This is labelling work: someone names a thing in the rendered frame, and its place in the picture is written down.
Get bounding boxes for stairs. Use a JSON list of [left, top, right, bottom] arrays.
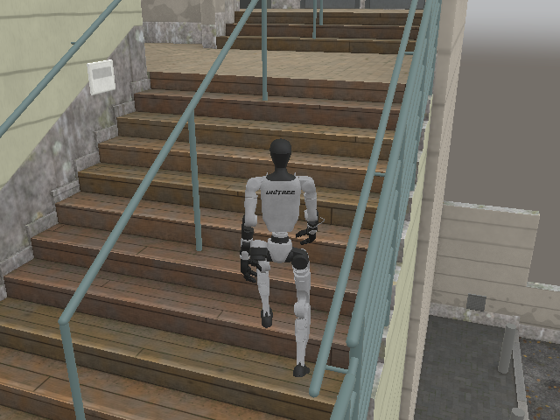
[[216, 11, 423, 54], [0, 72, 406, 420]]

